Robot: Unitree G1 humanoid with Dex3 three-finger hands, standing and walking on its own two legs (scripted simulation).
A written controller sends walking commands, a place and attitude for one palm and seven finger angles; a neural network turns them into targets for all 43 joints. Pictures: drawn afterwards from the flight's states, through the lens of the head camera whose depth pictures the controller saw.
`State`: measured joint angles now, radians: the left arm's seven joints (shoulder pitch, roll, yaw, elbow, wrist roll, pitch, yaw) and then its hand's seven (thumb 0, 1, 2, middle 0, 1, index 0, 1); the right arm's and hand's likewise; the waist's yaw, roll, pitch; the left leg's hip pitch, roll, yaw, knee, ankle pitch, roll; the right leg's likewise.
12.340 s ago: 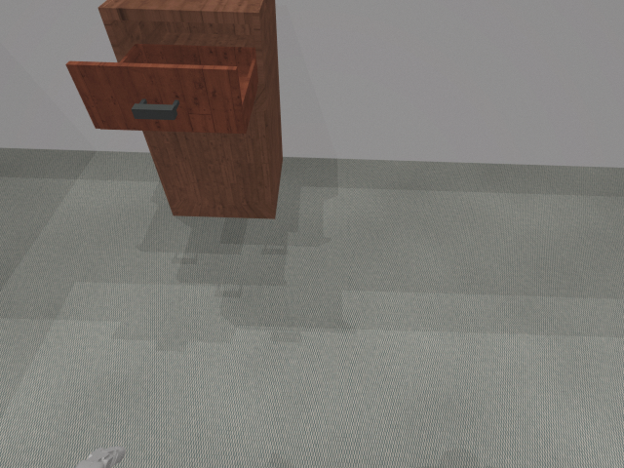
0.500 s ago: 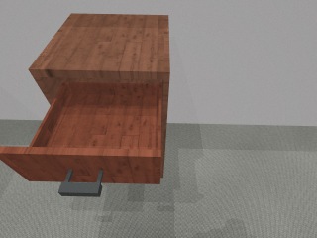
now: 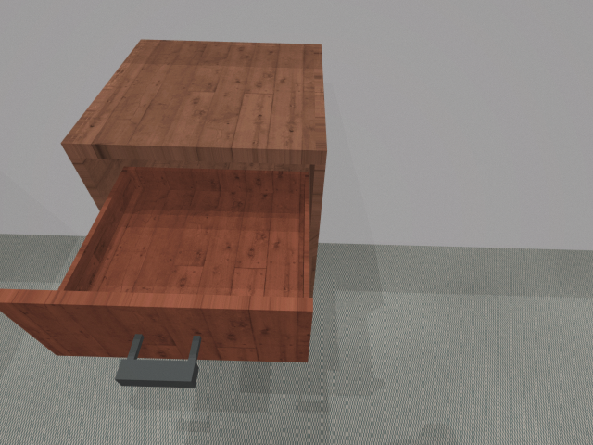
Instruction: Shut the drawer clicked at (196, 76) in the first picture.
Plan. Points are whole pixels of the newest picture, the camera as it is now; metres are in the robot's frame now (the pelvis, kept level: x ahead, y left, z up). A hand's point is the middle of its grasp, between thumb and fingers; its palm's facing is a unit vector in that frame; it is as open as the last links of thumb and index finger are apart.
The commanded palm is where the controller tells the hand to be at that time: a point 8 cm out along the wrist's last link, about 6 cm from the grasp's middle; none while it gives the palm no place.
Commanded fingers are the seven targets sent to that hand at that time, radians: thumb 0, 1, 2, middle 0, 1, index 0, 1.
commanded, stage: look again from close up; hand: left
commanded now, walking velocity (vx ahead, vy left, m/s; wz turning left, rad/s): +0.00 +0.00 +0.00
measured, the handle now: (162, 357) +0.24 +0.21 -0.04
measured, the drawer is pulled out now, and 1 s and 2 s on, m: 0.29 0.29 0.29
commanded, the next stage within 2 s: shuffle to correct the standing spot in 0.50 s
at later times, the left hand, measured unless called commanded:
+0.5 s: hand out of the picture -0.02 +0.14 -0.17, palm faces +0.03 -0.98 -0.17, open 7.4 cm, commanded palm none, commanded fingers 0.00 0.90 0.90 -0.20 -0.30 -0.20 -0.30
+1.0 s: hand out of the picture -0.03 +0.16 -0.17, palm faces +0.02 -0.97 -0.23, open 7.4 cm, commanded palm none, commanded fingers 0.00 0.90 0.90 -0.20 -0.30 -0.20 -0.30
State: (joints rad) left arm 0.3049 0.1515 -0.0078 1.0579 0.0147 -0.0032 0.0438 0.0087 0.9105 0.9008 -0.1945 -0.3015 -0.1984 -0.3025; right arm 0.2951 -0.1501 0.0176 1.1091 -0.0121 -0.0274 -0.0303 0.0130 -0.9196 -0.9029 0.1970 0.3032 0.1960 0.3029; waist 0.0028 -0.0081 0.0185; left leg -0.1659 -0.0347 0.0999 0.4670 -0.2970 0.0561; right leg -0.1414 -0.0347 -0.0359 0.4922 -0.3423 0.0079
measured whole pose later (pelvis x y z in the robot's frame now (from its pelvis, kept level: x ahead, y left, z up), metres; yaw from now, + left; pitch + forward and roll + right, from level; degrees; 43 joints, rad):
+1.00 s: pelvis -0.04 -0.03 +0.00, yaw +0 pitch -1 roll +1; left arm 0.30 0.18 0.00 1.02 0.02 0.01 0.04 0.01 0.91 0.90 -0.20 -0.30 -0.20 -0.30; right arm 0.25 -0.16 -0.01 1.08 -0.02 0.01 -0.01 0.01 -0.92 -0.90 0.20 0.30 0.19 0.30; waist 0.01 -0.01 0.03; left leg -0.23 0.00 0.09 0.48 -0.24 0.02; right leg -0.21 0.00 -0.05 0.52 -0.30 -0.03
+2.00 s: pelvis -0.03 -0.01 +0.00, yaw +0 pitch -2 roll -1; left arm 0.32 0.15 -0.02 1.08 0.02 -0.01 0.04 0.01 0.91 0.90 -0.20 -0.30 -0.20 -0.30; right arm 0.26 -0.16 0.00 1.08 -0.01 0.00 -0.02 0.01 -0.92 -0.90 0.20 0.30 0.19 0.30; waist -0.01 0.00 0.01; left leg -0.22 0.01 0.07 0.54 -0.29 0.03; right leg -0.16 0.01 -0.06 0.50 -0.31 -0.02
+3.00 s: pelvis -0.06 -0.02 -0.08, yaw +4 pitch +12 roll -2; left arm 0.63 0.21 0.11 -0.15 -0.25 -0.45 -0.26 0.02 0.90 0.90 -0.62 -0.77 -0.62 -0.77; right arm 0.12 -0.20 0.00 0.49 0.05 -0.19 -0.01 0.02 -0.91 -0.90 0.20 0.30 0.20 0.30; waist 0.05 0.04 -0.15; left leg -0.85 0.00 0.00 1.14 -0.50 0.03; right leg -0.79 0.03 -0.14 1.10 -0.53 -0.08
